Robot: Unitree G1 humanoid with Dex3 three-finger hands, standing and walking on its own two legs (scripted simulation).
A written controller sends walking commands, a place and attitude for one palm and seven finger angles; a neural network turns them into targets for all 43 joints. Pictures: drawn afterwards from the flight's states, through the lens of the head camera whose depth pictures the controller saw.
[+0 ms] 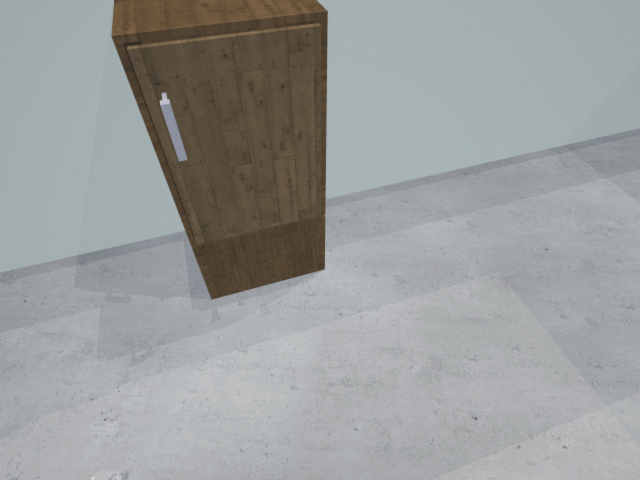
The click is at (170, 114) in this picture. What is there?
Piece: cupboard door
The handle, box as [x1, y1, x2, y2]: [160, 92, 186, 160]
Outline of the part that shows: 165,92 162,93 160,105 178,159 183,160 186,159 185,151 169,100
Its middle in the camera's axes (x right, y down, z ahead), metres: -0.34 -0.26 +0.89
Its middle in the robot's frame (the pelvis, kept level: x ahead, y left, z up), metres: +0.82 +0.39 -0.01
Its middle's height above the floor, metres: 0.76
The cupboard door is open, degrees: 0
